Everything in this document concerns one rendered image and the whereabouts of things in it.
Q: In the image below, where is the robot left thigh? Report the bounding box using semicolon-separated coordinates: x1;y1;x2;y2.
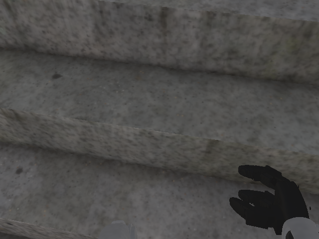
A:
98;222;138;239

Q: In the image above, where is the robot right forearm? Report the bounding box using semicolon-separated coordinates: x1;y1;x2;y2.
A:
281;217;319;239

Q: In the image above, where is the robot right hand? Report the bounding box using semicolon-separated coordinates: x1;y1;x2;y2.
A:
229;164;311;235

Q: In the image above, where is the left robot shin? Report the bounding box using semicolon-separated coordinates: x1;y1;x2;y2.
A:
111;220;126;224

